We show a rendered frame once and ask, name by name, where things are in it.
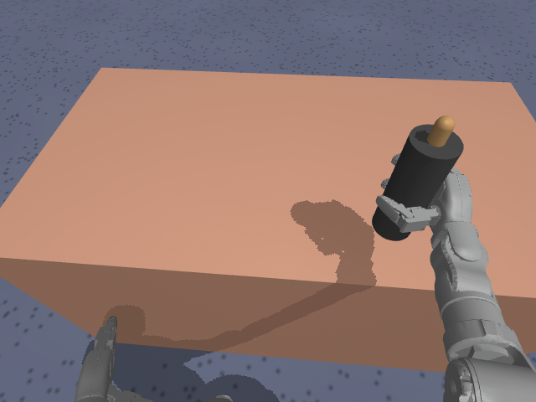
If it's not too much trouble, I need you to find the left robot hand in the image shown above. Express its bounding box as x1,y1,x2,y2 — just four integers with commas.
75,316,153,402

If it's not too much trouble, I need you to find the bottle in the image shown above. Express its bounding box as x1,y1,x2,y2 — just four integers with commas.
372,116,464,241

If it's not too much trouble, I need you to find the right robot hand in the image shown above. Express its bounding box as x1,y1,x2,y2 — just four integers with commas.
376,154,472,234

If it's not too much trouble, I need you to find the right robot arm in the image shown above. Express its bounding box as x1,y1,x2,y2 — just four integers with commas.
430,221,536,402

